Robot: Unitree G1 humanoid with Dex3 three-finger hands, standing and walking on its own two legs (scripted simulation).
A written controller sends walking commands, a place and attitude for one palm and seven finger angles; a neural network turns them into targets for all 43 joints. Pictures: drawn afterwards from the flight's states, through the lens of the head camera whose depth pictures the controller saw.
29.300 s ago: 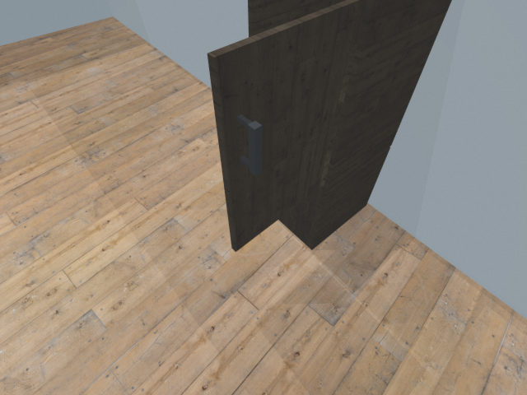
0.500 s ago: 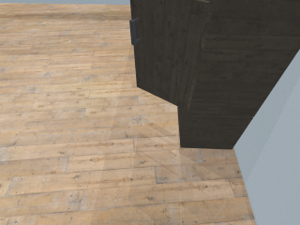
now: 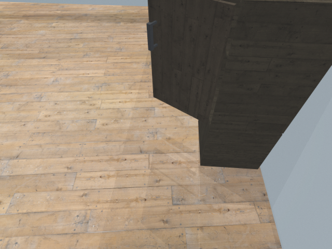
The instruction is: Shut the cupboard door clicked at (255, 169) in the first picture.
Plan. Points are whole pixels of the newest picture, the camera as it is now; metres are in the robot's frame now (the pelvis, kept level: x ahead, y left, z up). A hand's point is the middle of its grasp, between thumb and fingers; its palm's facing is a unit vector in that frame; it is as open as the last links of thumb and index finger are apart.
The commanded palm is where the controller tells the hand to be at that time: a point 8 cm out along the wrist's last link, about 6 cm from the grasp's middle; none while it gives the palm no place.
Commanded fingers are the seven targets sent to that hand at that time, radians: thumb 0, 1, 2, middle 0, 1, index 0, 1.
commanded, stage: walk to a spot facing it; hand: left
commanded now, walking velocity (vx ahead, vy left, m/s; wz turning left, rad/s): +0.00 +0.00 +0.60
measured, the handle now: (152, 35) +0.97 +0.10 +0.05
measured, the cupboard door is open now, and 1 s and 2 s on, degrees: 58 58 58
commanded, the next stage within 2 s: turn to face it in 1.98 s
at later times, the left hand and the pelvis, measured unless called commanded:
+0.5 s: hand out of the picture +0.01 +0.25 -0.17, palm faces +0.29 -0.92 -0.27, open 7.4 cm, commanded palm none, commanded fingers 0.00 0.90 0.90 -0.20 -0.30 -0.20 -0.30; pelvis -0.03 +0.02 +0.00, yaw +18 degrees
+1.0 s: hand out of the picture -0.12 +0.18 -0.18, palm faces +0.63 -0.74 -0.24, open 7.4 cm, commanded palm none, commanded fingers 0.00 0.90 0.90 -0.20 -0.30 -0.20 -0.30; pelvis -0.02 +0.00 -0.01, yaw +39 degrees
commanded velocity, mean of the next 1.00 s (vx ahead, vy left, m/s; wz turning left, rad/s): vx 0.07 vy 0.00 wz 0.60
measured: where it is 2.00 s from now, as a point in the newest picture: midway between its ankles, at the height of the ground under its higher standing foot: outside the picture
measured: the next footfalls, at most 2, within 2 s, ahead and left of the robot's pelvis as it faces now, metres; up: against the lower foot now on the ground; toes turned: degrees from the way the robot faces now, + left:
right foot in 0.62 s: +0.04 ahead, -0.12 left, +0.00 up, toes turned +23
left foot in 1.02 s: -0.07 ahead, +0.12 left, +0.00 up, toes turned +46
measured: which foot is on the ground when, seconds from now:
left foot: down 0.00-0.62, up 0.64-1.00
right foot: down 0.00-0.22, up 0.24-0.60, down 0.62-1.00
